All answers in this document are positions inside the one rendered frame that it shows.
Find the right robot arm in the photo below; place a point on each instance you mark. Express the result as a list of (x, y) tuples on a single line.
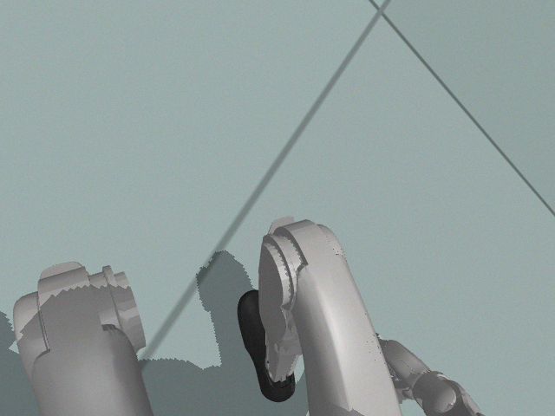
[(437, 395)]

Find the right robot foot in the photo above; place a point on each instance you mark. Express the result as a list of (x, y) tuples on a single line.
[(253, 334)]

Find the right robot hand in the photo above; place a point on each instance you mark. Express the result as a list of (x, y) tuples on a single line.
[(406, 367)]

